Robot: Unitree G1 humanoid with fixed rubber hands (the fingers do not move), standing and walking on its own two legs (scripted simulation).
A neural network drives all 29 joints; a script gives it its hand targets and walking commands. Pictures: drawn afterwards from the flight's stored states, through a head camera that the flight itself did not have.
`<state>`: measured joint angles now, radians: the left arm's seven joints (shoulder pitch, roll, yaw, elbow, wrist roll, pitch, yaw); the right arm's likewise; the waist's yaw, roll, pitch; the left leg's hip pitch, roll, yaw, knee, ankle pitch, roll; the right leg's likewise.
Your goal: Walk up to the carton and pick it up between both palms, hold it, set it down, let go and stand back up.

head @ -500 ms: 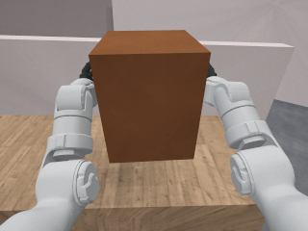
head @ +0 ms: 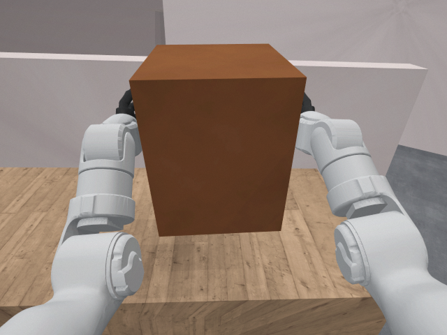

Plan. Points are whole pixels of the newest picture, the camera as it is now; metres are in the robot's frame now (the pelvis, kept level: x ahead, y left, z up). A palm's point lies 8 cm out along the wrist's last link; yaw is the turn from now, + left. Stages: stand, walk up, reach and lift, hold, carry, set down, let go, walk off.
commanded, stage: hold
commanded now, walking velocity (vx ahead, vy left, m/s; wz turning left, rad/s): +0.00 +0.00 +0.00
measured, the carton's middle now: (216, 134) +0.38 +0.00 +0.28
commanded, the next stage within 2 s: set down in 0.90 s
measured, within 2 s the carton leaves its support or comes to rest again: neither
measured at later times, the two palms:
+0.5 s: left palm (128, 129) +0.37 +0.15 +0.29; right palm (303, 127) +0.36 -0.15 +0.30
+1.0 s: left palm (129, 131) +0.37 +0.14 +0.29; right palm (303, 126) +0.36 -0.15 +0.30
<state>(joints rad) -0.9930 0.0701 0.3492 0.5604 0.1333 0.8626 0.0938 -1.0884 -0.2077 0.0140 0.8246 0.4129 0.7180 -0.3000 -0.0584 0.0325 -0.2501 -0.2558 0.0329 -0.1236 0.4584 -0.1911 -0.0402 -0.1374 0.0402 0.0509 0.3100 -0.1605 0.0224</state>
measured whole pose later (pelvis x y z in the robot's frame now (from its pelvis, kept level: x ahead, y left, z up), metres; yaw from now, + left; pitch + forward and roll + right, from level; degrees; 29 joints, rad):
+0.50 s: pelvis +0.00 +0.00 +0.00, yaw +0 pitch -1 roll -3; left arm -0.96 0.06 0.35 0.52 0.13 0.87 0.09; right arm -1.07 -0.21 0.04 0.79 0.42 0.73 -0.30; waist -0.06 0.04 -0.25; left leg -0.25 0.03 -0.12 0.46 -0.20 -0.04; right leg -0.12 0.04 0.06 0.30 -0.16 0.02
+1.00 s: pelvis +0.00 +0.00 +0.00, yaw +0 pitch -1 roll -3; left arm -0.98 0.07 0.34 0.54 0.13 0.86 0.09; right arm -1.08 -0.21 0.02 0.81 0.42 0.72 -0.30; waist -0.07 0.02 -0.23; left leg -0.25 0.03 -0.13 0.45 -0.18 -0.04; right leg -0.13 0.04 0.06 0.30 -0.15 0.02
